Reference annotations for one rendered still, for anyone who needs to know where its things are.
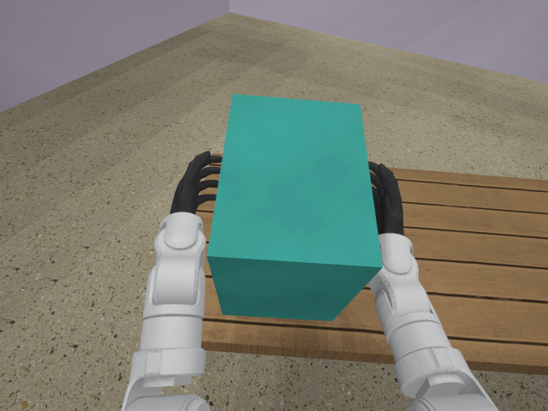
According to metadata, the robot right forearm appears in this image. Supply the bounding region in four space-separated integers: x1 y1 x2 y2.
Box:
368 233 499 411

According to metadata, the robot left upper arm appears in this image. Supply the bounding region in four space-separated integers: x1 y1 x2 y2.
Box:
126 394 211 411

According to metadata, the robot left hand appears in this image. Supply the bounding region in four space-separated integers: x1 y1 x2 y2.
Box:
170 151 223 214

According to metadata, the table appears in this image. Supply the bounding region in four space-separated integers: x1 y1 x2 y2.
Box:
195 153 548 375

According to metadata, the robot left forearm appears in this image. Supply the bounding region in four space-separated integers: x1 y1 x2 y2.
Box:
121 212 206 411

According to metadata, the robot right upper arm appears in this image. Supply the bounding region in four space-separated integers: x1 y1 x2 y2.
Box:
406 394 497 411

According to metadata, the robot right hand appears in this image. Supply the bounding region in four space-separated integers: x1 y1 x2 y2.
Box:
368 161 404 235

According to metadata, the carton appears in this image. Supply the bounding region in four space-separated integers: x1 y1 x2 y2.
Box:
207 94 383 321

